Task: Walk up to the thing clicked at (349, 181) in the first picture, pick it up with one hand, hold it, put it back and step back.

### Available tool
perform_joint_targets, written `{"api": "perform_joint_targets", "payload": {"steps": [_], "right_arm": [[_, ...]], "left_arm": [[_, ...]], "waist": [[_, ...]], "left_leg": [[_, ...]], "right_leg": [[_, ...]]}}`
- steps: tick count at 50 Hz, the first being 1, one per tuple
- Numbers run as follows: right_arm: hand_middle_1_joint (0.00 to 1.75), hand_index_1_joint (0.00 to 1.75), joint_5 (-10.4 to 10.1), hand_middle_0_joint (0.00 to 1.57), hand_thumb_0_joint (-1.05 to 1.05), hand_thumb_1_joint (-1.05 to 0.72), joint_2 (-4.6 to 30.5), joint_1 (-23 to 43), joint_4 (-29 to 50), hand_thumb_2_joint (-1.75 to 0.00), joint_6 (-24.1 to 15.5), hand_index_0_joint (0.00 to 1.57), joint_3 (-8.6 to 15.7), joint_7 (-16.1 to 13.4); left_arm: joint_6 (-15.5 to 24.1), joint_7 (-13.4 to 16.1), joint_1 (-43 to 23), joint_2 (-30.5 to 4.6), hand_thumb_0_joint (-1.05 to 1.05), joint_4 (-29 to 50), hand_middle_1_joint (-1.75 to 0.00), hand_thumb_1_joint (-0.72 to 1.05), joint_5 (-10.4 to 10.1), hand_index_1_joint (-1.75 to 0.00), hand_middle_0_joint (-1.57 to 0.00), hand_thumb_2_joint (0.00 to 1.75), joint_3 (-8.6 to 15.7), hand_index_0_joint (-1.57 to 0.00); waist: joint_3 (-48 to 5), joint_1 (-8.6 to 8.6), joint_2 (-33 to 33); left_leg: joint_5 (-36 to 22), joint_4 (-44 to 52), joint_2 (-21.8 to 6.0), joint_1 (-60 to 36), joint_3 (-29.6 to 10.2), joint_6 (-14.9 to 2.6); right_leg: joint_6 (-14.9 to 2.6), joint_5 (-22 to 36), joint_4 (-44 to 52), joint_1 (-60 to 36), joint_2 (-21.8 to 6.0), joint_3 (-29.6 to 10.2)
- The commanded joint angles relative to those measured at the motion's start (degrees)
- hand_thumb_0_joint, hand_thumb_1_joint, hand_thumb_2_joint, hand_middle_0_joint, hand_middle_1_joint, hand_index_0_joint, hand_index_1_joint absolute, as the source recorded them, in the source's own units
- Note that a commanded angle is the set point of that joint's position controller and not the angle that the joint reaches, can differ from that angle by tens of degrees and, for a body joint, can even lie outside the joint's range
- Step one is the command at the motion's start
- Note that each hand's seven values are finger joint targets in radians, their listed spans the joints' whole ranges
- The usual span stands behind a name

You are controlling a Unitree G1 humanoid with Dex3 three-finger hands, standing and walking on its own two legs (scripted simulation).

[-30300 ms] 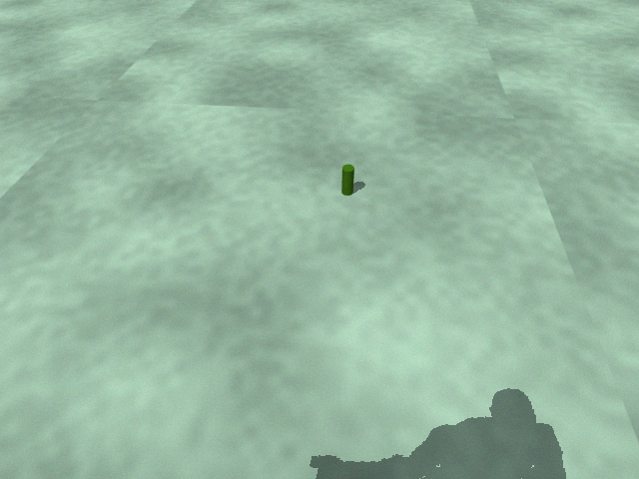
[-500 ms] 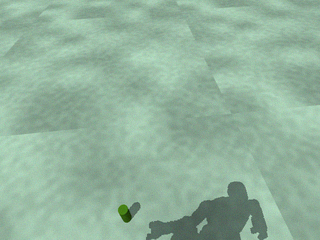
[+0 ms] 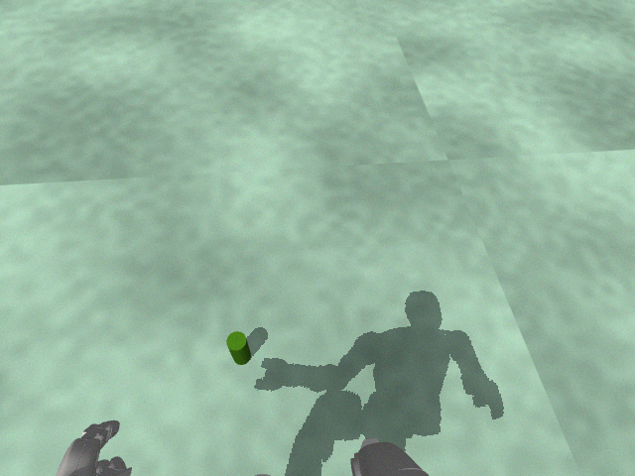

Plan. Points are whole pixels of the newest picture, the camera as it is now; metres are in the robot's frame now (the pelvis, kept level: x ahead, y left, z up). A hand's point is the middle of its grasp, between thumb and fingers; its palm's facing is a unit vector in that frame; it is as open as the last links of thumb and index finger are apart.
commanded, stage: step back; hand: left
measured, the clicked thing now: (239, 348) +0.49 +0.19 -0.69
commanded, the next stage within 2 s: none
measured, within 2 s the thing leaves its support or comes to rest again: neither
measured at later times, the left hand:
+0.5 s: hand out of the picture +0.03 +0.25 -0.14, palm faces -0.08 -0.92 -0.39, open 7.4 cm
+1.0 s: hand out of the picture -0.11 +0.28 -0.16, palm faces -0.10 -0.92 -0.38, open 7.4 cm
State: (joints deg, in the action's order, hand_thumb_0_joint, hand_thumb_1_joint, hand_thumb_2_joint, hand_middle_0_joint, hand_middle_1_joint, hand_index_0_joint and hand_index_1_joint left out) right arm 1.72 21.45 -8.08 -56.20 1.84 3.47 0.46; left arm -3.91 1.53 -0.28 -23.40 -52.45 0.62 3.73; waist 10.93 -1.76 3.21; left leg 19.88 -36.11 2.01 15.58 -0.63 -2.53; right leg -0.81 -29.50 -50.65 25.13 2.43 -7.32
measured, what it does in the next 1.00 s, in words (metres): walks backwards: right foot, then left foot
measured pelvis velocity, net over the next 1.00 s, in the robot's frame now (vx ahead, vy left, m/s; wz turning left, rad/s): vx -0.23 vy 0.01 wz -0.10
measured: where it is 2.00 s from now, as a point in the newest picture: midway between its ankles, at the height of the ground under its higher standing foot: outside the picture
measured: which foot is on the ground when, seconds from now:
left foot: down 0.00-0.38, up 0.40-0.64, down 0.66-1.00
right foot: up 0.00-0.34, down 0.36-0.68, up 0.70-1.00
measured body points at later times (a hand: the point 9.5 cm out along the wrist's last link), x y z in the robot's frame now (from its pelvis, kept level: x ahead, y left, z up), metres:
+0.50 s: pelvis -0.09 +0.00 +0.00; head -0.03 -0.01 +0.45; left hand +0.03 +0.30 -0.11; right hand +0.00 -0.32 -0.12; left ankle -0.09 +0.12 -0.66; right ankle -0.09 -0.12 -0.73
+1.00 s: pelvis -0.23 +0.01 +0.00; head -0.16 +0.03 +0.44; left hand -0.11 +0.32 -0.13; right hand -0.13 -0.31 -0.10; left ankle -0.14 +0.12 -0.73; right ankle -0.29 -0.15 -0.67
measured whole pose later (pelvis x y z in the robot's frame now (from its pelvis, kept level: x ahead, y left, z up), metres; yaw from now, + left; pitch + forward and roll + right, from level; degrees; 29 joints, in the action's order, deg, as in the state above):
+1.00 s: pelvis -0.23 +0.01 +0.00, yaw -6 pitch -2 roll -1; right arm 1.7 20.6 -6.6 -46.2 0.5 2.3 -0.9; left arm -4.4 0.2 10.4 -23.9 -46.7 1.1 5.6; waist 10.6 0.4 2.3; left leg 11.9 -34.9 -2.4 21.3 0.9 -0.9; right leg 1.8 -29.2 -57.5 20.2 3.0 -7.7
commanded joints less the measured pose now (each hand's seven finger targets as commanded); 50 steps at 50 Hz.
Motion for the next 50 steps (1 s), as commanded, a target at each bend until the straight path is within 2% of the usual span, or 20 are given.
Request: {"api": "perform_joint_targets", "payload": {"steps": [1,6,10,14,16,17,18,19,20,22,24,29,32,33,34,35,37,39,47,50], "right_arm": [[0.30,0.30,0.21,0.20,0.00,-0.90,14.36,3.51,6.97,-0.90,-1.92,0.20,3.27,-2.44],[0.30,0.30,-0.29,0.20,0.00,-0.90,13.81,-2.16,7.87,-0.90,-1.73,0.20,3.68,-3.06],[0.30,0.30,-0.25,0.20,0.00,-0.90,14.40,-3.53,9.05,-0.90,-1.69,0.20,3.91,-2.94],[0.30,0.30,-0.50,0.20,0.00,-0.90,14.58,-0.91,10.32,-0.90,-1.30,0.20,3.64,-2.55],[0.30,0.30,-1.03,0.20,0.00,-0.90,14.88,1.48,10.43,-0.90,-0.88,0.20,3.36,-2.36],[0.30,0.30,-1.41,0.20,0.00,-0.90,13.70,2.21,10.53,-0.90,-0.83,0.20,2.87,-2.21],[0.30,0.30,-1.76,0.20,0.00,-0.90,12.21,2.23,11.17,-0.90,-0.88,0.20,2.35,-2.01],[0.30,0.30,-1.99,0.20,0.00,-0.90,10.57,4.04,11.35,-0.90,-0.61,0.20,2.26,-2.29],[0.30,0.30,-1.50,0.20,0.00,-0.90,11.72,4.16,10.55,-0.90,-0.14,0.20,2.70,-2.47],[0.30,0.30,-2.14,0.20,0.00,-0.90,11.77,-0.42,9.06,-0.90,-0.06,0.20,2.34,-2.15],[0.30,0.30,-2.15,0.20,0.00,-0.90,11.52,-1.09,8.60,-0.90,-0.76,0.20,1.76,-2.34],[0.30,0.30,-1.37,0.20,0.00,-0.90,10.44,-1.30,10.17,-0.90,-1.49,0.20,1.42,-2.51],[0.30,0.30,-0.48,0.20,0.00,-0.90,9.83,-6.20,8.24,-0.90,-2.09,0.20,2.35,-2.12],[0.30,0.30,0.23,0.20,0.00,-0.90,12.12,-4.97,8.67,-0.90,-2.32,0.20,3.24,-2.07],[0.30,0.30,1.10,0.20,0.00,-0.90,17.84,-2.80,10.01,-0.90,-2.48,0.20,4.39,-1.86],[0.30,0.30,0.39,0.20,0.00,-0.90,21.61,-3.04,10.82,-0.90,-2.51,0.20,5.08,-1.54],[0.30,0.30,0.08,0.20,0.00,-0.90,16.97,0.34,10.46,-0.90,-2.85,0.20,3.82,-2.17],[0.30,0.30,0.12,0.20,0.00,-0.90,14.75,3.10,11.59,-0.90,-2.80,0.20,3.26,-2.57],[0.30,0.30,0.11,0.20,0.00,-0.90,14.75,-2.42,13.06,-0.90,-2.40,0.20,3.83,-2.80],[0.30,0.30,0.25,0.20,0.00,-0.90,16.52,0.75,14.34,-0.90,-1.70,0.20,4.05,-2.37]], "left_arm": [[0.92,1.13,5.35,-9.07,0.00,3.25,-0.30,0.90,-0.70,-0.30,-0.20,0.90,1.81,-0.20],[1.48,0.47,4.24,-9.01,0.00,6.01,-0.30,0.90,0.22,-0.30,-0.20,0.90,2.56,-0.20],[1.72,0.29,5.32,-8.72,0.00,6.94,-0.30,0.90,0.35,-0.30,-0.20,0.90,2.97,-0.20],[2.27,-0.33,8.45,-8.03,0.00,6.48,-0.30,0.90,0.57,-0.30,-0.20,0.90,3.26,-0.20],[2.81,-0.46,12.70,-7.42,0.00,4.79,-0.30,0.90,1.03,-0.30,-0.20,0.90,3.36,-0.20],[3.18,-0.36,14.17,-8.35,0.00,4.56,-0.30,0.90,1.39,-0.30,-0.20,0.90,3.56,-0.20],[3.53,-0.36,13.59,-11.99,0.00,5.41,-0.30,0.90,1.87,-0.30,-0.20,0.90,4.48,-0.20],[3.13,-0.71,10.02,-16.60,0.00,6.72,-0.30,0.90,0.92,-0.30,-0.20,0.90,5.37,-0.20],[3.60,-0.54,7.43,-16.82,0.00,9.04,-0.30,0.90,1.65,-0.30,-0.20,0.90,5.31,-0.20],[3.53,0.03,4.35,-12.04,0.00,10.25,-0.30,0.90,0.44,-0.30,-0.20,0.90,4.29,-0.20],[3.30,0.27,4.00,-10.77,0.00,10.89,-0.30,0.90,0.96,-0.30,-0.20,0.90,4.12,-0.20],[2.53,0.36,8.82,-10.53,0.00,12.11,-0.30,0.90,1.34,-0.30,-0.20,0.90,3.96,-0.20],[1.45,-0.35,6.26,-11.50,0.00,13.16,-0.30,0.90,0.33,-0.30,-0.20,0.90,3.60,-0.20],[1.11,-0.59,7.89,-9.46,0.00,13.45,-0.30,0.90,0.28,-0.30,-0.20,0.90,2.99,-0.20],[1.07,-0.66,9.66,-6.93,0.00,13.94,-0.30,0.90,-0.04,-0.30,-0.20,0.90,2.42,-0.20],[1.10,0.47,4.66,-9.42,0.00,13.90,-0.30,0.90,0.43,-0.30,-0.20,0.90,3.67,-0.20],[0.94,0.73,4.97,-9.58,0.00,12.55,-0.30,0.90,0.36,-0.30,-0.20,0.90,3.94,-0.20],[1.07,0.40,10.15,-9.72,0.00,10.54,-0.30,0.90,-0.09,-0.30,-0.20,0.90,4.18,-0.20],[1.39,-0.63,9.96,-8.68,0.00,11.34,-0.30,0.90,0.53,-0.30,-0.20,0.90,4.21,-0.20],[1.58,-1.16,13.96,-8.45,0.00,9.47,-0.30,0.90,0.49,-0.30,-0.20,0.90,4.21,-0.20]], "waist": [[-14.35,3.03,-11.83],[-13.74,-0.25,-9.76],[-14.86,-1.21,-10.01],[-16.93,0.15,-10.64],[-17.27,2.58,-9.37],[-17.87,3.27,-7.43],[-16.84,2.51,0.92],[-12.78,3.73,11.86],[-10.36,3.85,11.49],[-9.63,1.45,2.95],[-9.81,1.80,4.38],[-13.93,3.93,7.64],[-14.51,0.52,4.91],[-13.89,1.78,0.18],[-14.10,2.18,-13.46],[-13.24,-1.78,-16.74],[-12.10,0.86,-8.69],[-11.14,3.56,-11.20],[-14.76,-0.60,-12.16],[-15.96,1.23,-15.87]], "left_leg": [[-45.72,9.06,-15.12,-12.67,-13.10,-7.49],[-44.80,7.79,-15.94,-16.72,-13.55,-9.74],[-42.20,7.04,-17.11,-17.48,-14.36,-11.11],[-32.50,5.84,-16.61,-11.97,-13.17,-9.89],[-28.63,2.82,-15.17,-7.28,-11.52,-7.39],[-23.96,1.04,-13.52,-2.81,-10.12,-4.73],[-14.61,-3.90,-7.92,6.39,-6.98,-1.30],[5.53,-14.91,2.42,8.56,-0.27,2.08],[16.75,-26.71,2.99,7.77,-5.00,2.56],[12.40,-32.24,4.48,8.90,-8.88,2.72],[9.97,-31.18,5.20,9.28,-6.57,3.40],[10.03,-7.57,0.23,9.34,-2.62,3.36],[-9.91,13.93,0.11,-2.50,1.79,2.45],[-15.10,13.87,-4.70,-7.59,-5.73,0.89],[-23.67,16.21,-18.46,-11.97,-23.65,-4.84],[-31.04,16.97,-25.84,-3.08,-29.82,-12.42],[-32.84,13.92,-20.75,-3.96,-20.52,-10.82],[-33.93,12.20,-17.75,-4.49,-14.55,-9.97],[-31.72,8.45,-17.35,-12.87,-12.20,-12.31],[-24.11,8.64,-17.15,-6.75,-11.85,-9.95]], "right_leg": [[-0.36,0.54,-17.53,6.05,3.33,-4.67],[2.29,-0.01,-12.11,4.92,2.51,-2.28],[2.07,-0.17,-3.89,2.14,0.93,0.03],[0.50,3.59,9.85,-5.93,-1.11,3.49],[-0.77,13.54,22.95,-13.65,-1.07,5.46],[-1.80,20.79,25.68,-17.63,-3.20,1.99],[-5.25,27.87,25.77,-20.72,-10.38,-9.05],[-15.13,33.69,29.89,-12.98,-20.92,-19.89],[-18.88,37.45,30.49,-7.89,-25.32,-24.57],[-15.22,43.47,26.90,-9.64,-18.47,-12.14],[-12.54,44.90,24.49,-11.26,-14.87,-6.99],[-11.23,48.49,18.98,-24.11,-14.75,-6.02],[-7.36,40.01,13.34,-18.16,-11.99,-3.30],[-4.49,29.10,11.41,-9.73,-8.66,-2.78],[-1.20,8.49,1.12,2.36,0.76,1.62],[-0.20,-8.83,-9.28,0.16,3.49,-0.91],[-0.88,-4.43,-19.50,2.78,3.74,-6.33],[-0.26,-0.39,-23.94,3.88,3.55,-4.96],[3.25,-0.55,-6.58,1.91,0.54,-0.21],[1.66,2.05,6.95,-6.84,-1.77,3.73]]}}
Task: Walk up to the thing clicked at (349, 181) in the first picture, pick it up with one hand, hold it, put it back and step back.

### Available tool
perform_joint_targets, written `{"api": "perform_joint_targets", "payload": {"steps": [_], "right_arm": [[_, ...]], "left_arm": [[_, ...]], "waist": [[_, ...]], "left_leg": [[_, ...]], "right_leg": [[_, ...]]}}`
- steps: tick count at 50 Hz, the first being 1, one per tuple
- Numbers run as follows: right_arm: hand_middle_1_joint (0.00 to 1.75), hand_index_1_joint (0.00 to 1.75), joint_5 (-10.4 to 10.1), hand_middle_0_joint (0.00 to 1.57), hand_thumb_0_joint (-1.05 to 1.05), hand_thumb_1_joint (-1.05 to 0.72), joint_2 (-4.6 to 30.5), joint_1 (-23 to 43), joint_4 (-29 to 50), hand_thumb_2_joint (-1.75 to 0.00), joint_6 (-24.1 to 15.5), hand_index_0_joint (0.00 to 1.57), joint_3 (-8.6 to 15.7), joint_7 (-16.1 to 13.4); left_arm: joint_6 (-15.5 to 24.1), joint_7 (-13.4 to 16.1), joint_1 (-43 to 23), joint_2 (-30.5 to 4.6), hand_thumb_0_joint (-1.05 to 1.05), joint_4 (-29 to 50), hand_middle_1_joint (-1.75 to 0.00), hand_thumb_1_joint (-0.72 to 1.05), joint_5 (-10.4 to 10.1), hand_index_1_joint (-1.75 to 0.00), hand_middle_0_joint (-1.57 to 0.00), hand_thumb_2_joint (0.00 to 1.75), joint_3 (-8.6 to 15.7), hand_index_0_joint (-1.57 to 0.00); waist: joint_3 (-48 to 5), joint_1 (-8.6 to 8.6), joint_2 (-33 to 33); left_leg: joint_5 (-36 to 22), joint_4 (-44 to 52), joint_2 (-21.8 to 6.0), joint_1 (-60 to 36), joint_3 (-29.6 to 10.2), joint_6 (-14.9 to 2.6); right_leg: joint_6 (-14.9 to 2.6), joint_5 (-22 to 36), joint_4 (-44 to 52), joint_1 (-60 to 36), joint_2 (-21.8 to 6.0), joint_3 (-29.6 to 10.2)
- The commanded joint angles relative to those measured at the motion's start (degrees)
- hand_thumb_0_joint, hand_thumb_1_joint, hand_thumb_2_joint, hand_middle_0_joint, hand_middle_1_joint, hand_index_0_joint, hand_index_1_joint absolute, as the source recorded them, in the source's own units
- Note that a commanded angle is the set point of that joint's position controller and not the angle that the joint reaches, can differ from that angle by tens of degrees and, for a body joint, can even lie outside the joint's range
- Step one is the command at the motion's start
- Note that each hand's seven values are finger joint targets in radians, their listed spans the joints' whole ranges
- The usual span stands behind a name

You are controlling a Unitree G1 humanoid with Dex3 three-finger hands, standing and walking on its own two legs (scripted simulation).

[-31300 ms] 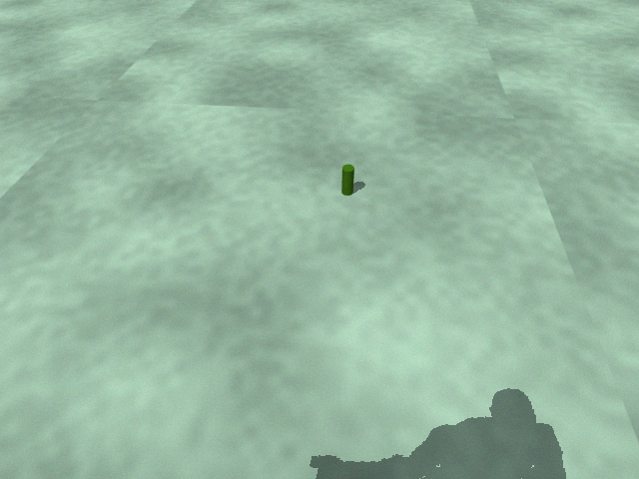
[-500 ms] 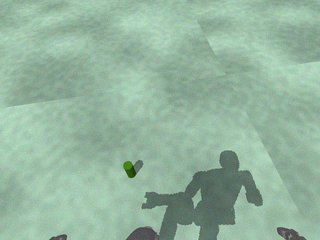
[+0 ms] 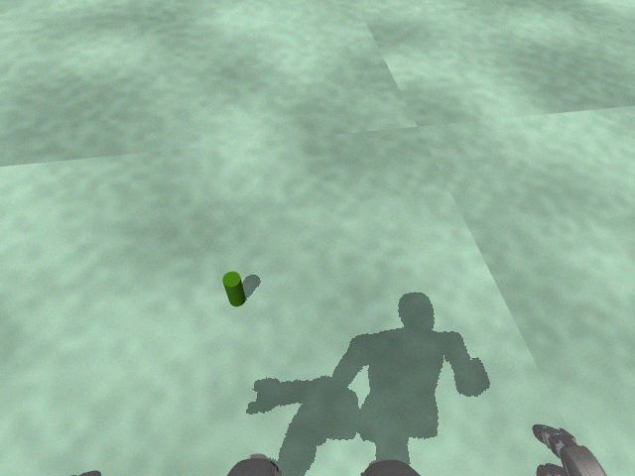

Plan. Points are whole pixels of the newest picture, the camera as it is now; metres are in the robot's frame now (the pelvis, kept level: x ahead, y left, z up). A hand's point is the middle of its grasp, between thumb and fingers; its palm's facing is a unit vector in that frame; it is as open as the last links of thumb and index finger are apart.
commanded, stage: step back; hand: left
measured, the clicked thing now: (234, 289) +0.70 +0.26 -0.69
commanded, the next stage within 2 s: stand in 1.96 s
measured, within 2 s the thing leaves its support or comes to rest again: neither
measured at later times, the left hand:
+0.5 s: hand out of the picture -0.03 +0.24 -0.15, palm faces +0.08 -0.92 -0.38, open 7.4 cm
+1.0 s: hand out of the picture -0.26 +0.20 -0.14, palm faces +0.08 -0.89 -0.44, open 7.4 cm
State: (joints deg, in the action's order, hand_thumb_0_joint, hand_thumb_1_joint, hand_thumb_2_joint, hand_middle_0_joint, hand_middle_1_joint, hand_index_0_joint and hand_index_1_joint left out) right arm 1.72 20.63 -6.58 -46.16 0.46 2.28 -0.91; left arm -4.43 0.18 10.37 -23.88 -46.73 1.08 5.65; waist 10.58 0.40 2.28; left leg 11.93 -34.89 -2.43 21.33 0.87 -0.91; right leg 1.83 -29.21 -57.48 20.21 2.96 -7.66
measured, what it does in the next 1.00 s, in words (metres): walks backwards: right foot, then left foot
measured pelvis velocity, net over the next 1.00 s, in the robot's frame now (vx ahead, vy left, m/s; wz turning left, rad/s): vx -0.32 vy -0.09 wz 0.09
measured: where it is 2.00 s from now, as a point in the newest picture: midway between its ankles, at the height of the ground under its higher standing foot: outside the picture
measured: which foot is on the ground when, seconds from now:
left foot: down 0.00-0.10, up 0.12-0.40, down 0.42-0.78, up 0.80-1.00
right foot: up 0.00-0.06, down 0.08-0.42, up 0.44-0.72, down 0.74-1.00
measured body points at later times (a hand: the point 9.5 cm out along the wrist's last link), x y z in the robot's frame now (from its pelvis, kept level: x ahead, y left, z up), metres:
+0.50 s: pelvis -0.16 -0.04 -0.01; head -0.10 -0.02 +0.44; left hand -0.04 +0.29 -0.12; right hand -0.07 -0.34 -0.12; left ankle -0.16 +0.07 -0.73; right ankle -0.10 -0.16 -0.69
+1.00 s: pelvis -0.32 -0.09 +0.00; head -0.28 -0.10 +0.44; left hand -0.27 +0.24 -0.11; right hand -0.20 -0.40 -0.13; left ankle -0.35 +0.05 -0.68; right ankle -0.28 -0.21 -0.73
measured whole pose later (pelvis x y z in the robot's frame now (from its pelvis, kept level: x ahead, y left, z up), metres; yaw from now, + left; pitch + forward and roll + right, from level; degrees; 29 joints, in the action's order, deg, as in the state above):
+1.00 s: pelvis -0.32 -0.09 +0.00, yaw +5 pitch -2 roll +1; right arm 1.1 24.1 -10.4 -50.8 3.4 3.1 -0.5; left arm -1.6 0.6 10.8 -21.5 -49.1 2.9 3.9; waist 6.9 1.3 -1.3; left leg 28.7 -57.2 3.5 23.3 -4.9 1.5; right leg -0.6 -17.8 -39.1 19.6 -2.3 0.5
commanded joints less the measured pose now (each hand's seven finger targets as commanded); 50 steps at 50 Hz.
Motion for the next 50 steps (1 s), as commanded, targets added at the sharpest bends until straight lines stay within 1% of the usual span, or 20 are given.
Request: {"api": "perform_joint_targets", "payload": {"steps": [1,3,4,5,6,10,15,18,20,22,23,26,31,36,37,38,39,40,43,50], "right_arm": [[0.30,0.30,0.20,0.20,0.00,-0.90,17.67,-0.43,4.55,-0.90,0.04,0.20,5.22,-0.76],[0.30,0.30,-0.34,0.20,0.00,-0.90,17.40,0.95,4.48,-0.90,0.83,0.20,5.06,-0.59],[0.30,0.30,-0.61,0.20,0.00,-0.90,15.01,0.24,4.62,-0.90,1.06,0.20,4.51,-0.51],[0.30,0.30,-1.42,0.20,0.00,-0.90,11.30,2.62,6.29,-0.90,0.75,0.20,3.75,-0.84],[0.30,0.30,-0.90,0.20,0.00,-0.90,13.31,3.58,5.80,-0.90,1.01,0.20,4.64,-1.82],[0.30,0.30,-1.83,0.20,0.00,-0.90,12.70,-5.04,1.18,-0.90,0.50,0.20,3.76,-1.48],[0.30,0.30,-0.94,0.20,0.00,-0.90,11.74,-4.14,1.88,-0.90,0.04,0.20,3.18,-1.26],[0.30,0.30,-0.38,0.20,0.00,-0.90,11.27,-8.28,-0.02,-0.90,-0.35,0.20,3.48,-1.02],[0.30,0.30,0.15,0.20,0.00,-0.90,12.83,-9.33,-1.03,-0.90,-0.82,0.20,4.27,-1.06],[0.30,0.30,0.37,0.20,0.00,-0.90,23.39,-6.01,0.96,-0.90,-0.60,0.20,6.10,-0.48],[0.30,0.30,0.68,0.20,0.00,-0.90,21.90,-5.22,0.89,-0.90,-0.86,0.20,6.19,-0.63],[0.30,0.30,0.45,0.20,0.00,-0.90,16.30,-0.64,1.30,-0.90,-0.99,0.20,4.17,-1.50],[0.30,0.30,0.63,0.20,0.00,-0.90,15.18,-2.50,2.16,-0.90,-0.16,0.20,4.30,-1.39],[0.30,0.30,-0.42,0.20,0.00,-0.90,17.16,0.41,2.80,-0.90,1.76,0.20,4.34,-0.47],[0.30,0.30,-0.76,0.20,0.00,-0.90,14.89,0.56,2.96,-0.90,1.97,0.20,3.66,-0.25],[0.30,0.30,-1.04,0.20,0.00,-0.90,11.62,0.44,4.19,-0.90,1.83,0.20,2.72,-0.14],[0.30,0.30,-1.12,0.20,0.00,-0.90,11.51,2.92,4.96,-0.90,1.96,0.20,3.31,-1.42],[0.30,0.30,-1.11,0.20,0.00,-0.90,13.64,3.41,4.28,-0.90,2.25,0.20,4.25,-1.66],[0.30,0.30,-1.57,0.20,0.00,-0.90,13.04,-2.23,1.05,-0.90,2.17,0.20,3.72,-1.18],[0.30,0.30,0.28,0.20,0.00,-0.90,12.70,-1.55,-0.67,-0.90,0.27,0.20,3.89,0.21]], "left_arm": [[2.19,-0.10,5.06,-8.32,0.00,2.52,-0.30,0.90,0.12,-0.30,-0.20,0.90,2.47,-0.20],[2.48,-0.33,10.22,-8.29,0.00,-0.31,-0.30,0.90,0.59,-0.30,-0.20,0.90,2.95,-0.20],[2.73,-0.35,9.88,-10.32,0.00,0.14,-0.30,0.90,1.55,-0.30,-0.20,0.90,3.46,-0.20],[2.75,-0.51,7.53,-16.82,0.00,2.17,-0.30,0.90,1.46,-0.30,-0.20,0.90,5.06,-0.20],[2.72,-0.21,1.88,-21.05,0.00,4.60,-0.30,0.90,1.90,-0.30,-0.20,0.90,5.44,-0.20],[3.31,0.88,-8.46,-11.84,0.00,6.87,-0.30,0.90,1.52,-0.30,-0.20,0.90,3.21,-0.20],[3.02,1.72,-2.52,-11.21,0.00,6.95,-0.30,0.90,1.70,-0.30,-0.20,0.90,2.84,-0.20],[2.29,1.63,-3.49,-11.45,0.00,7.40,-0.30,0.90,0.67,-0.30,-0.20,0.90,2.28,-0.20],[1.42,1.14,-1.70,-9.67,0.00,7.79,-0.30,0.90,0.11,-0.30,-0.20,0.90,1.08,-0.20],[1.34,1.74,-5.80,-9.14,0.00,9.22,-0.30,0.90,-0.51,-0.30,-0.20,0.90,1.53,-0.20],[1.10,2.17,-7.33,-10.07,0.00,8.37,-0.30,0.90,0.27,-0.30,-0.20,0.90,2.07,-0.20],[1.03,1.82,-2.63,-9.39,0.00,5.16,-0.30,0.90,-0.86,-0.30,-0.20,0.90,1.95,-0.20],[2.06,1.13,-1.90,-8.49,0.00,5.07,-0.30,0.90,0.09,-0.30,-0.20,0.90,1.66,-0.20],[3.23,0.81,4.95,-7.74,0.00,0.15,-0.30,0.90,0.39,-0.30,-0.20,0.90,1.38,-0.20],[3.62,0.95,5.82,-9.73,0.00,-0.42,-0.30,0.90,0.95,-0.30,-0.20,0.90,1.91,-0.20],[3.98,0.91,5.99,-14.39,0.00,0.11,-0.30,0.90,1.62,-0.30,-0.20,0.90,3.15,-0.20],[3.56,0.92,1.48,-21.40,0.00,1.81,-0.30,0.90,1.52,-0.30,-0.20,0.90,4.60,-0.20],[4.00,1.15,-0.65,-20.30,0.00,3.17,-0.30,0.90,1.30,-0.30,-0.20,0.90,4.15,-0.20],[4.24,1.90,-8.09,-13.76,0.00,3.93,-0.30,0.90,1.74,-0.30,-0.20,0.90,2.42,-0.20],[4.65,1.52,-1.83,-14.58,0.00,1.82,-0.30,0.90,1.76,-0.30,-0.20,0.90,3.04,-0.20]], "waist": [[-15.70,-0.45,-14.46],[-17.23,1.95,-13.01],[-14.94,1.87,-7.06],[-11.05,3.27,10.58],[-7.96,4.07,15.02],[-6.78,-2.41,7.29],[-10.63,2.07,8.41],[-13.73,0.35,8.06],[-15.00,0.26,2.72],[-13.70,-2.21,-15.66],[-11.59,-2.60,-12.24],[-11.26,1.35,-7.64],[-12.73,-1.14,-10.56],[-18.16,1.46,-13.95],[-17.59,1.70,-10.85],[-15.07,1.62,2.19],[-12.65,4.28,14.73],[-8.79,2.98,10.50],[-8.17,-1.59,4.19],[-11.24,2.74,9.27]], "left_leg": [[-12.49,7.49,-11.62,-9.09,-12.70,-10.63],[-6.98,4.54,-9.29,-3.26,-11.28,-7.06],[1.77,-0.82,-5.11,4.53,-10.02,-3.62],[15.92,-12.41,7.02,12.99,-5.56,0.45],[23.70,-27.11,7.36,8.82,-7.56,1.90],[13.75,-34.95,9.42,5.74,-9.15,1.58],[19.17,-17.78,5.89,6.41,-4.88,2.04],[11.02,2.08,3.95,-1.28,-1.43,0.60],[-5.97,13.07,1.10,-11.16,-5.51,-0.71],[-22.62,14.65,-20.39,-7.02,-30.25,-14.53],[-23.03,14.12,-20.71,-3.05,-30.79,-16.09],[-27.53,9.25,-12.68,-6.31,-15.34,-11.89],[-27.43,5.60,-12.91,-14.51,-13.99,-14.00],[-18.06,0.61,-9.63,-9.78,-10.48,-8.83],[-10.43,-2.61,-7.24,-3.01,-9.58,-5.69],[4.47,-11.22,0.88,9.38,-6.74,-1.84],[23.79,-24.79,7.57,9.87,-6.49,0.93],[24.02,-32.54,5.40,7.40,-12.69,1.42],[15.75,-37.31,8.34,6.58,-10.71,1.67],[20.79,-5.49,2.40,2.05,-3.18,1.46]], "right_leg": [[-1.50,4.35,17.99,-5.44,-1.57,5.93],[-3.60,12.40,30.08,-14.10,-1.59,7.78],[-5.13,9.50,33.08,-15.09,-6.08,-1.10],[-11.55,7.98,39.07,-9.21,-18.16,-19.01],[-19.54,7.84,42.85,4.49,-27.54,-27.50],[-11.77,24.74,33.96,2.18,-14.60,-4.01],[-13.87,38.13,28.74,-13.62,-17.36,-4.32],[-12.20,41.08,22.47,-15.41,-16.94,-3.50],[-7.68,32.76,16.27,-7.67,-12.51,-0.76],[-2.65,-7.96,-1.43,4.94,0.08,4.11],[-2.73,-9.04,-10.15,4.23,0.59,-1.57],[-2.97,-1.52,-18.00,7.49,2.18,-3.48],[-0.08,-2.29,-0.80,6.29,-0.76,1.71],[-2.52,13.64,31.95,-9.67,-0.85,9.55],[-3.53,16.21,32.98,-13.27,-3.44,4.42],[-6.72,16.81,34.52,-14.98,-13.22,-11.49],[-18.39,20.39,38.86,-1.91,-26.93,-24.84],[-19.88,20.46,40.01,5.78,-28.59,-26.29],[-14.09,28.43,31.76,2.59,-17.96,-6.54],[-13.82,6.42,32.43,-9.62,-19.49,-9.36]]}}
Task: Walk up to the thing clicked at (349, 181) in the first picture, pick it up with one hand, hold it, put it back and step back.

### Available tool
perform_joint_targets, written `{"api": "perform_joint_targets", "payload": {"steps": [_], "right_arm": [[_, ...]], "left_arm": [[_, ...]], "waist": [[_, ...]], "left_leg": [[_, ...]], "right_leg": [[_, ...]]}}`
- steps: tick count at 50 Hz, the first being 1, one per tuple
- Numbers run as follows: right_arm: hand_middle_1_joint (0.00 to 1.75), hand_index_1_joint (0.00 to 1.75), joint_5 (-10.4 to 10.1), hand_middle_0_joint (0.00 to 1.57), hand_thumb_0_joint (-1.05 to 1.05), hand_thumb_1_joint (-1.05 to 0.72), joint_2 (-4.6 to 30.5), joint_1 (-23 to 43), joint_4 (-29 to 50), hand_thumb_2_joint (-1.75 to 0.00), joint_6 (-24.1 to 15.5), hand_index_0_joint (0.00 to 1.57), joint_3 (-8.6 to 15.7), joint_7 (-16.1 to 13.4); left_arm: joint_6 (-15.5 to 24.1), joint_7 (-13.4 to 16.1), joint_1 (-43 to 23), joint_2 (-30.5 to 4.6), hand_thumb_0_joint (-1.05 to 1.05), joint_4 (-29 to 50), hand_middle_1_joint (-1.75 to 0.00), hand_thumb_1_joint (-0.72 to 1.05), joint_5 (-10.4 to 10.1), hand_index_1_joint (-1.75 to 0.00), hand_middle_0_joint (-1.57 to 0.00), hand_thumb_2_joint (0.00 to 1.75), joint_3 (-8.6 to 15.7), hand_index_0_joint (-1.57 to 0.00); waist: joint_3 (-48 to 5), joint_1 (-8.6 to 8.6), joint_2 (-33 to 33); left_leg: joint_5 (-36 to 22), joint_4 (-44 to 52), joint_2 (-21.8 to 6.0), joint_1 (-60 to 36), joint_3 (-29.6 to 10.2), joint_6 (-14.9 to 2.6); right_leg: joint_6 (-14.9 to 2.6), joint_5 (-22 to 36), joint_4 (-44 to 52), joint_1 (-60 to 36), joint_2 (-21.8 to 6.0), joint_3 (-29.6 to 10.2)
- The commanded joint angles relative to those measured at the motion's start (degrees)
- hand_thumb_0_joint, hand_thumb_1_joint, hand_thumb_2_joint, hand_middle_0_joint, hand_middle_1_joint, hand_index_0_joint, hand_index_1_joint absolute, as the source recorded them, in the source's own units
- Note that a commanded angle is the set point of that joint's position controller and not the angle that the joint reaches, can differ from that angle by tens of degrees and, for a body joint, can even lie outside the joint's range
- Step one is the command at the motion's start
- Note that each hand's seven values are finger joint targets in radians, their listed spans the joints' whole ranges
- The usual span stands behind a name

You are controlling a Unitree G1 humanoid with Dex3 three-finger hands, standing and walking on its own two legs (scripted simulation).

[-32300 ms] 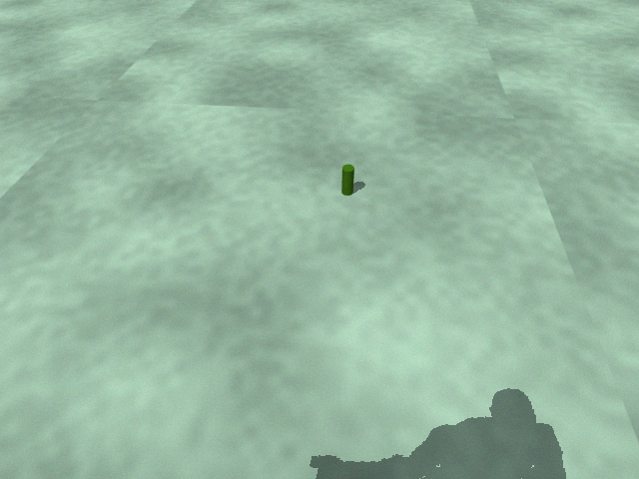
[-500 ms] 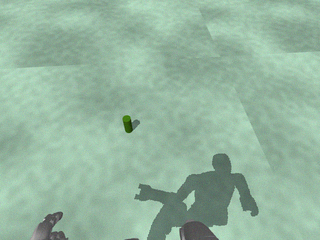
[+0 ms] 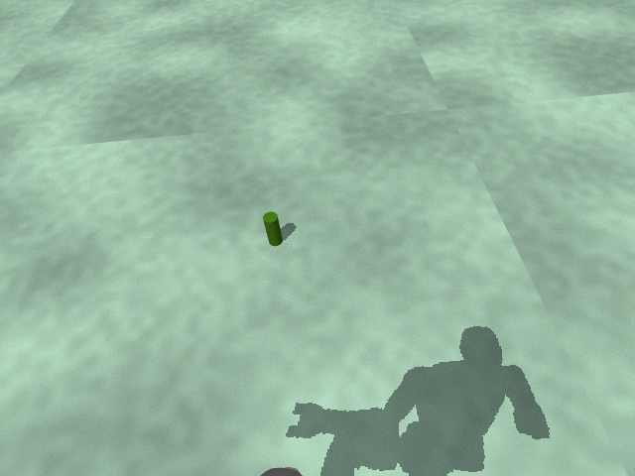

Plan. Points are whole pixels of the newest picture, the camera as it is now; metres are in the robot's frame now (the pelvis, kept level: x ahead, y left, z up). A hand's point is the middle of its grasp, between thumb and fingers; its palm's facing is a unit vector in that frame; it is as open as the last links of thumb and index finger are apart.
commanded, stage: step back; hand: left
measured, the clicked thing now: (273, 229) +1.05 +0.25 -0.68
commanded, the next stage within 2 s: stand in 0.96 s
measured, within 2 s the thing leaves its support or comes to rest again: neither
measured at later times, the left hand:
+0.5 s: hand out of the picture +0.00 +0.27 -0.14, palm faces +0.06 -0.93 -0.35, open 7.4 cm
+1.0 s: hand out of the picture +0.12 +0.28 -0.13, palm faces +0.01 -0.93 -0.37, open 7.4 cm
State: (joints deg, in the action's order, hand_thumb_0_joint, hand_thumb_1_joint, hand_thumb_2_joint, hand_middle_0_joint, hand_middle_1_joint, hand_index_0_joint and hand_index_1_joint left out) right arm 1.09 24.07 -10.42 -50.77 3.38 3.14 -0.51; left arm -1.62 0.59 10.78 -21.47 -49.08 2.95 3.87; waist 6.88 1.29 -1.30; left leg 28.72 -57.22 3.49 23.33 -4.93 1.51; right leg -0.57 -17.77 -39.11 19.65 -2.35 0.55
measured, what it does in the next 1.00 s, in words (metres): steps on the spot: left foot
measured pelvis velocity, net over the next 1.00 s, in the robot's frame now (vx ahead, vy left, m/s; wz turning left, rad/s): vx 0.00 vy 0.02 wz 0.01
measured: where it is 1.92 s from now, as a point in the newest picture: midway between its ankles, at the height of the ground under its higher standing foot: outside the picture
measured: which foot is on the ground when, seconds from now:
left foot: up 0.00-0.04, down 0.06-1.00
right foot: down 0.00-1.00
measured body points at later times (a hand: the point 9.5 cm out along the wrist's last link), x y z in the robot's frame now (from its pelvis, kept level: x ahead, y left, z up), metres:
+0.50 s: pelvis -0.04 +0.01 +0.01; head -0.03 +0.01 +0.46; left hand +0.00 +0.32 -0.12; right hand +0.05 -0.30 -0.12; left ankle -0.03 +0.13 -0.71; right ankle -0.01 -0.12 -0.72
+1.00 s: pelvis +0.00 +0.02 +0.01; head +0.02 +0.02 +0.46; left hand +0.12 +0.33 -0.10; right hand +0.11 -0.28 -0.11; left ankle -0.02 +0.14 -0.72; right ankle -0.01 -0.11 -0.72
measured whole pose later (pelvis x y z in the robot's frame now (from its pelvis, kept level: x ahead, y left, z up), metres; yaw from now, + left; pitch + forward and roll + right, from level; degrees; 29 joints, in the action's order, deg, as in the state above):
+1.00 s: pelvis +0.00 +0.02 +0.01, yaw +1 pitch -2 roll +0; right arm 0.5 19.3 -4.6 -61.1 -1.0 1.9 0.1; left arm 1.6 0.1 3.7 -21.2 -59.8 0.3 1.4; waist 3.6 -0.1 -0.1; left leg 18.7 -30.7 -0.3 9.7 0.8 -0.1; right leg 0.6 -17.6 -31.0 11.1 -0.8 -0.3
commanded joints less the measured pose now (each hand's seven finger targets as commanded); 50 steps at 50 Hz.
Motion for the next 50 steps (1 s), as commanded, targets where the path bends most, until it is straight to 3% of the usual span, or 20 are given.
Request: {"api": "perform_joint_targets", "payload": {"steps": [1,3,4,5,8,14,15,16,17,18,25,26,27,28,29,32,34,38,43,50], "right_arm": [[0.30,0.30,0.88,0.20,0.00,-0.90,8.88,-0.49,2.16,-0.90,-3.00,0.20,3.15,-0.04],[0.30,0.30,1.14,0.20,0.00,-0.90,8.68,-3.94,-1.27,-0.90,-3.76,0.20,3.79,0.03],[0.30,0.30,2.19,0.20,0.00,-0.90,12.48,-3.87,-0.82,-0.90,-4.16,0.20,4.36,-0.05],[0.30,0.30,1.72,0.20,0.00,-0.90,17.84,-0.17,0.25,-0.90,-4.21,0.20,4.55,0.32],[0.30,0.30,1.72,0.20,0.00,-0.90,11.25,6.46,0.71,-0.90,-5.61,0.20,2.53,0.08],[0.30,0.30,1.18,0.20,0.00,-0.90,9.58,3.91,-0.48,-0.90,-3.90,0.20,2.40,0.69],[0.30,0.30,0.69,0.20,0.00,-0.90,6.87,3.60,-0.03,-0.90,-3.95,0.20,1.74,0.75],[0.30,0.30,0.76,0.20,0.00,-0.90,6.42,4.76,0.08,-0.90,-3.85,0.20,1.80,0.57],[0.30,0.30,0.79,0.20,0.00,-0.90,7.96,2.97,-1.09,-0.90,-3.80,0.20,2.52,0.45],[0.30,0.30,0.75,0.20,0.00,-0.90,8.96,1.00,-1.60,-0.90,-4.07,0.20,2.65,0.57],[0.30,0.30,1.12,0.20,0.00,-0.90,6.48,-4.05,-5.39,-0.90,-5.58,0.20,2.98,0.93],[0.30,0.30,1.48,0.20,0.00,-0.90,7.34,-3.74,-5.60,-0.90,-5.82,0.20,3.36,0.57],[0.30,0.30,1.98,0.20,0.00,-0.90,10.35,-2.48,-4.84,-0.90,-6.24,0.20,3.84,0.20],[0.30,0.30,1.53,0.20,0.00,-0.90,12.61,1.30,-3.85,-0.90,-6.38,0.20,3.67,0.22],[0.30,0.30,1.31,0.20,0.00,-0.90,13.05,2.96,-3.24,-0.90,-6.41,0.20,3.81,0.30],[0.30,0.30,1.15,0.20,0.00,-0.90,10.29,4.56,-3.98,-0.90,-6.63,0.20,2.68,0.13],[0.30,0.30,0.14,0.20,0.00,-0.90,8.74,5.51,-4.11,-0.90,-6.10,0.20,2.04,0.16],[0.30,0.30,0.16,0.20,0.00,-0.90,7.72,3.66,-5.04,-0.90,-5.70,0.20,2.12,-0.31],[0.30,0.30,0.00,0.20,0.00,-0.90,8.46,5.38,-6.21,-0.90,-6.01,0.20,2.07,-0.21],[0.30,0.30,-1.03,0.20,0.00,-0.90,8.29,7.49,-7.61,-0.90,-5.65,0.20,0.97,-0.37]], "left_arm": [[1.63,0.83,-3.42,-17.18,0.00,4.11,-0.30,0.90,-0.39,-0.30,-0.20,0.90,4.63,-0.20],[1.15,0.34,-1.18,-13.66,0.00,3.08,-0.30,0.90,-0.73,-0.30,-0.20,0.90,2.64,-0.20],[1.18,0.02,-0.66,-9.68,0.00,3.20,-0.30,0.90,-1.57,-0.30,-0.20,0.90,1.39,-0.20],[1.27,0.52,-6.07,-13.45,0.00,2.57,-0.30,0.90,-1.70,-0.30,-0.20,0.90,2.70,-0.20],[1.89,-0.77,-3.17,-12.39,0.00,-0.49,-0.30,0.90,-2.26,-0.30,-0.20,0.90,2.51,-0.20],[3.49,-0.81,1.57,-11.01,0.00,-4.87,-0.30,0.90,-1.07,-0.30,-0.20,0.90,2.86,-0.20],[3.91,-0.42,1.72,-13.46,0.00,-5.03,-0.30,0.90,-0.59,-0.30,-0.20,0.90,3.51,-0.20],[4.25,-0.41,3.32,-16.86,0.00,-5.42,-0.30,0.90,-0.34,-0.30,-0.20,0.90,3.89,-0.20],[4.78,-0.49,-0.53,-18.58,0.00,-4.28,-0.30,0.90,-0.15,-0.30,-0.20,0.90,4.20,-0.20],[4.92,-0.35,-3.54,-17.76,0.00,-2.88,-0.30,0.90,-0.52,-0.30,-0.20,0.90,4.10,-0.20],[4.04,-0.85,-6.46,-13.40,0.00,-2.78,-0.30,0.90,-0.91,-0.30,-0.20,0.90,2.05,-0.20],[3.80,-0.95,-4.77,-11.61,0.00,-3.07,-0.30,0.90,-1.05,-0.30,-0.20,0.90,1.25,-0.20],[3.60,-1.12,-4.06,-8.44,0.00,-2.76,-0.30,0.90,-1.78,-0.30,-0.20,0.90,0.12,-0.20],[3.29,-0.82,-4.25,-9.78,0.00,-4.01,-0.30,0.90,-2.46,-0.30,-0.20,0.90,0.59,-0.20],[3.45,-0.64,-4.40,-11.98,0.00,-4.43,-0.30,0.90,-1.99,-0.30,-0.20,0.90,1.27,-0.20],[4.35,-0.57,-3.24,-9.67,0.00,-5.70,-0.30,0.90,-2.41,-0.30,-0.20,0.90,0.65,-0.20],[5.14,-0.10,-1.12,-10.62,0.00,-7.32,-0.30,0.90,-2.19,-0.30,-0.20,0.90,0.99,-0.20],[5.12,0.15,-3.83,-14.15,0.00,-6.78,-0.30,0.90,-2.25,-0.30,-0.20,0.90,1.26,-0.20],[4.55,0.30,-7.08,-11.57,0.00,-7.00,-0.30,0.90,-2.32,-0.30,-0.20,0.90,0.32,-0.20],[3.98,0.41,-8.49,-10.10,0.00,-8.59,-0.30,0.90,-3.22,-0.30,-0.20,0.90,-1.16,-0.20]], "waist": [[-7.46,0.43,12.34],[-8.57,-1.06,5.79],[-8.14,-1.32,-7.12],[-4.00,-3.49,-9.51],[-1.26,0.65,-3.40],[-3.82,1.07,-4.31],[-4.15,1.53,2.20],[-3.53,2.37,8.18],[-1.31,1.05,8.94],[0.27,-0.38,6.25],[-5.94,-2.93,8.16],[-6.39,-2.83,3.89],[-6.35,-2.52,-5.60],[-4.86,-1.26,-7.19],[-3.61,-1.33,-4.33],[-4.96,0.10,-7.61],[-9.37,0.96,-6.83],[-11.35,-0.88,1.19],[-10.09,-0.72,0.81],[-10.00,-1.10,1.92]], "left_leg": [[0.80,24.78,-3.24,-6.64,3.94,-1.70],[-6.89,36.61,-2.80,-19.42,1.52,-3.46],[7.68,42.28,-14.84,-21.70,-19.69,-7.60],[21.83,46.69,-22.99,-4.69,-28.63,-14.42],[5.20,41.73,-15.56,-3.83,-13.89,-10.88],[4.86,32.36,-11.43,0.76,-5.08,-7.09],[4.69,26.72,-7.68,7.00,-2.75,-4.19],[6.28,17.93,-2.85,6.89,0.02,-2.78],[3.76,10.31,-2.85,3.58,-0.38,-1.86],[0.98,8.75,-4.51,3.57,-1.36,-1.71],[-8.41,30.89,-2.86,-14.56,4.80,-2.25],[-9.71,34.43,-4.47,-18.36,1.48,-2.49],[-2.52,41.16,-14.12,-19.26,-13.84,-5.35],[5.70,44.60,-20.93,-12.59,-21.60,-10.22],[1.33,43.12,-21.75,-8.41,-20.43,-12.51],[-23.21,36.30,-16.19,-12.35,-8.85,-8.57],[-39.27,29.20,-12.28,-11.99,-2.23,-4.98],[-24.06,26.58,-7.89,-9.54,1.62,-3.03],[-32.64,30.77,-11.26,-13.26,-1.41,-5.52],[-39.65,33.83,-10.62,-16.60,-0.56,-3.41]], "right_leg": [[-10.02,-5.12,12.92,-5.16,-13.18,-15.59],[-5.43,-6.70,5.25,2.85,-7.75,-9.46],[-1.06,-12.16,-4.22,13.84,-1.56,-4.42],[0.17,-17.29,-10.79,9.82,0.09,-3.16],[-0.54,-7.30,-12.80,4.16,0.04,-5.30],[-1.25,-2.42,16.23,-15.80,3.45,-0.13],[-3.32,-7.30,17.70,-18.31,-1.31,-11.37],[-7.51,-26.53,25.14,-11.35,-10.54,-25.99],[-10.92,-33.89,28.50,-4.68,-16.65,-31.49],[-12.04,-31.10,27.57,-3.47,-17.10,-30.22],[-6.28,-8.78,16.83,0.79,-7.88,-10.28],[-4.75,-5.52,11.94,3.51,-5.90,-7.46],[-1.72,-4.62,4.02,8.81,-1.04,-3.49],[-0.53,-8.99,-0.66,6.20,1.59,-0.44],[-0.65,-10.09,-2.69,1.88,0.20,-2.45],[-1.03,-4.20,7.98,-2.65,0.46,-1.38],[-1.05,14.01,14.97,-12.46,-0.66,-3.01],[-5.36,20.12,10.96,-14.66,-7.30,-10.48],[-2.60,20.38,8.41,-11.06,-2.93,-4.63],[-1.80,30.66,13.40,-14.25,-4.59,-5.86]]}}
